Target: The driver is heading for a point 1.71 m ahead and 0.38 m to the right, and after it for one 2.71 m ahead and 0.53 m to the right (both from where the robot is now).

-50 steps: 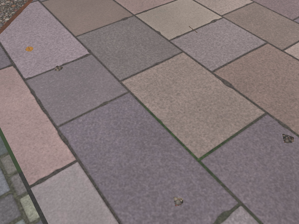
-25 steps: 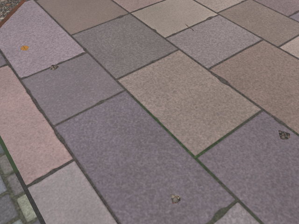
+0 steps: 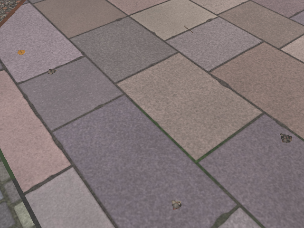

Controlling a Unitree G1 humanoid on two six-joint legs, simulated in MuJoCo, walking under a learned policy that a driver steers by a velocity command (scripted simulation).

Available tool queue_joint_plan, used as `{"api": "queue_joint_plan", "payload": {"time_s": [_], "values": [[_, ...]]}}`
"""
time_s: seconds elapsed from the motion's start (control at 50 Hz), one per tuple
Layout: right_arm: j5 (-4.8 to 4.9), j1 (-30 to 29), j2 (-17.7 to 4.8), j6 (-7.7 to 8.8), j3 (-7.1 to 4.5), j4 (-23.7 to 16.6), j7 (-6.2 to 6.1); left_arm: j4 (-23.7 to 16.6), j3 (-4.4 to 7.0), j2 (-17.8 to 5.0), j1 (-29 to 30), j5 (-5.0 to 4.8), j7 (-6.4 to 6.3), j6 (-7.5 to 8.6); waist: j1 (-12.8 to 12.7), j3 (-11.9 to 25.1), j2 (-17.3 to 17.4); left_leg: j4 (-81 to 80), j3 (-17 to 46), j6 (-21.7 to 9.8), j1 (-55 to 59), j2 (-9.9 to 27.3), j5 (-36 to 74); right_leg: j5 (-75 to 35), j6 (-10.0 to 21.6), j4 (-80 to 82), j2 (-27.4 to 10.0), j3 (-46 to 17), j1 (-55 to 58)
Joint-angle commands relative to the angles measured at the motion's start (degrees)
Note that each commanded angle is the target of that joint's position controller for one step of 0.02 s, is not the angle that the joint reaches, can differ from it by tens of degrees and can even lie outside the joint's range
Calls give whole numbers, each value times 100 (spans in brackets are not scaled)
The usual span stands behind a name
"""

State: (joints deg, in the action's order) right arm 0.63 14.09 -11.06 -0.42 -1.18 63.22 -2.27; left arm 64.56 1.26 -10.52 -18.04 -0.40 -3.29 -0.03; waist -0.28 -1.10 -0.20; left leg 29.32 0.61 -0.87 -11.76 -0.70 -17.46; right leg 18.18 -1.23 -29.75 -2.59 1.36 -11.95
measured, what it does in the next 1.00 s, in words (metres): walks ahead: left foot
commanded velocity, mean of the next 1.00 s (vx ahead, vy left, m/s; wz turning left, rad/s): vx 0.28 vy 0.00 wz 0.00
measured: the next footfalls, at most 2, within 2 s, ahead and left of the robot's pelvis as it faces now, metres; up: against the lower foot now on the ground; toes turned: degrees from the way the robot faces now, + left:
left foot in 0.60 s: +0.41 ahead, +0.08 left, +0.00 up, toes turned +1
right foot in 1.02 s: +0.37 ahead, -0.14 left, +0.00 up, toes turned -4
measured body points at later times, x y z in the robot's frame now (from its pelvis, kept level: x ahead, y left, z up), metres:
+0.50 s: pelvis +0.16 -0.03 +0.00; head +0.19 -0.05 +0.45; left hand +0.03 +0.19 -0.13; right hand +0.36 -0.26 -0.12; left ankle +0.34 +0.11 -0.69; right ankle +0.01 -0.12 -0.74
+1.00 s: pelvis +0.32 -0.02 +0.00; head +0.32 -0.04 +0.45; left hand +0.40 +0.24 -0.12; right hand +0.39 -0.30 -0.14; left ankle +0.37 +0.08 -0.74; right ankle +0.33 -0.13 -0.73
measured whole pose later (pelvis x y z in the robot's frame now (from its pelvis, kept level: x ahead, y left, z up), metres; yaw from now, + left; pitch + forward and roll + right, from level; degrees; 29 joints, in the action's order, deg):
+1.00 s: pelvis +0.32 -0.02 +0.00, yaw -1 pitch +2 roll +2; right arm 2.0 12.1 -15.7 2.4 -3.8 58.0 -1.4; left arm 56.2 3.8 -12.6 -13.5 0.0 -1.9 2.9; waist 0.0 3.1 1.2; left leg 21.7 -3.8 -3.3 -16.1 -2.5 -8.1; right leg 18.6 3.6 -31.8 -2.6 2.2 -17.5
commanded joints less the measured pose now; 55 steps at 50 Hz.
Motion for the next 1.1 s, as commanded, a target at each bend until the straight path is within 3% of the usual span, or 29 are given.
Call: {"api": "queue_joint_plan", "payload": {"time_s": [0.02,0.1,0.14,0.16,0.18,0.2,0.22,0.24,0.26,0.32,0.42,0.5,0.54,0.58,0.6,0.62,0.64,0.66,0.68,0.7,0.72,0.78,0.84,0.98,1.0,1.02,1.04,1.06,1.1], "values": [[64,332,-768,80,-169,-157,-26,-185,97,-497,-273,-38,-29,91,82,-781,284,-974,602,-541,-731,372,-2757,1903,329,100,223,198,-864],[126,840,-1087,312,-321,-116,52,-442,55,-215,-23,-90,166,424,225,-756,1050,-1850,2694,-1332,-376,1731,-3130,799,504,-1461,177,173,-1471],[140,267,-1002,369,-292,-347,78,-415,72,-202,-302,-152,239,531,-150,-816,933,-1735,2323,-1174,-830,1617,-2627,936,759,-815,110,114,-846],[191,-186,-988,359,-280,-498,95,-233,92,-178,-818,-160,240,560,-483,-835,831,-1413,1720,-917,-1389,1256,-2233,606,844,176,197,201,147],[186,-472,-830,377,-245,-628,107,-10,180,-393,-1380,-96,225,558,-675,-729,354,-548,1008,-612,-1962,763,-1379,157,805,553,86,-142,1108],[147,-636,-439,455,-148,-772,128,155,354,-974,-2207,-79,218,572,-884,-387,-1121,1540,-178,-166,-2761,11,-597,810,1164,1442,-997,-1940,1959],[130,-715,-435,590,-146,-980,112,150,418,-1396,-2581,-27,302,639,-882,-282,-1892,2937,-97,-135,-3663,-243,-1357,854,1778,2082,-2053,-4032,2245],[185,-642,-577,668,-183,-934,145,17,288,-995,-2085,41,294,707,-545,-537,-1033,3878,331,-256,-4056,152,-1147,609,1800,1968,-2131,-3946,2111],[211,-459,-564,716,-175,-853,210,-134,218,-739,-1697,21,313,736,-355,-619,-659,4184,370,-371,-4223,353,-595,233,1595,1895,-1874,-3217,2055],[92,-620,-685,755,-284,-846,296,-279,74,-414,-1360,30,374,616,-204,-534,-377,3637,97,-408,-3990,703,438,-1588,1090,2015,-1226,-1580,1890],[85,-1757,-190,647,-105,-1289,387,-455,61,-669,-1348,105,196,485,-322,-798,-413,1473,-457,-94,-2986,386,1449,-2677,997,2281,-728,-492,832],[117,-2131,-369,610,-91,-1536,439,-361,136,-920,-1551,32,152,474,-263,-660,-727,426,-561,-182,-1829,58,2003,-3965,891,1983,-808,-229,739],[87,-1686,-690,610,-201,-1471,423,-391,174,-965,-1319,21,148,475,93,-261,-884,209,-449,-387,-1203,-121,2069,-5044,698,1380,-870,-205,1130],[19,-339,-1034,628,-384,-1019,383,-483,189,-976,-1009,13,160,423,788,522,-836,-182,-434,-643,274,-243,2600,-5604,418,-101,-653,-88,1225],[-92,297,-1345,609,-457,-850,329,-591,148,-881,-1036,88,192,442,953,1088,-452,95,200,-876,1720,492,4296,-4185,208,-1349,-385,-43,292],[-277,586,-1634,551,-450,-784,309,-504,-43,-145,-2012,145,250,451,435,2203,1122,430,2239,-2061,3590,2325,6504,953,-116,-3893,533,-8,-1402],[-183,690,-1250,527,-338,-710,363,-286,-17,-185,-2243,-30,283,523,529,3015,1073,-178,3199,-2399,3464,2515,6131,2142,-135,-4960,739,-1100,-1466],[-49,-66,-1086,521,-290,-853,381,-470,84,-512,-1696,-158,285,526,362,2085,826,-463,2434,-2130,2444,2212,5081,1896,-107,-5021,379,-1021,-1787],[1,-710,-795,528,-201,-977,369,-647,113,-602,-1093,-133,223,487,220,1268,392,-735,1821,-1803,1456,1907,4353,1523,-106,-4684,104,-710,-1903],[-12,-1040,-558,551,-104,-1005,372,-683,176,-641,-803,-62,139,406,66,821,52,-1027,1395,-1610,539,1682,3958,1284,-131,-4300,-71,-600,-1682],[-100,-1135,-542,577,-92,-948,368,-708,209,-587,-850,9,76,302,-94,654,126,-1183,1086,-1455,-196,1503,3775,1038,-113,-3876,-218,-609,-1127],[-222,-1117,-864,534,-190,-809,324,-729,191,-309,-982,1,-13,128,-311,546,572,-1684,712,-1431,-1105,1189,2065,998,-47,-2509,-169,-295,-409],[-49,-968,-1305,461,-358,-888,194,-933,269,-620,-449,17,12,125,-199,540,803,-2307,1239,-1425,-1123,1363,-638,516,144,-1822,-110,-148,-472],[192,-807,-1141,339,-375,-934,55,-671,375,-544,-416,36,150,312,-498,208,390,-1987,963,-931,-1482,1112,-1714,-127,561,46,160,296,477],[187,-931,-964,329,-319,-1009,60,-564,390,-573,-699,30,147,326,-617,78,152,-1458,739,-747,-1740,870,-1721,200,702,574,17,57,715],[140,-1127,-586,346,-211,-1158,88,-463,424,-781,-1222,37,123,366,-719,108,-771,206,167,-431,-2525,379,-1364,1073,995,1402,-961,-1325,1279],[129,-1138,-468,444,-199,-1311,119,-493,557,-1396,-1289,-6,140,393,-588,-234,-1714,1433,-371,-311,-3804,-168,-986,2409,1502,2269,-1927,-3114,1494],[103,-1222,-788,544,-267,-1326,149,-566,540,-1328,-1018,103,139,505,-438,-473,-1295,2187,202,-421,-4045,166,-695,2611,1623,2425,-2109,-3553,1140],[99,-870,-975,583,-341,-1110,222,-794,445,-974,-378,40,193,651,-58,-319,-789,2453,356,-419,-4090,395,173,1558,1209,2353,-1655,-2638,1245]]}}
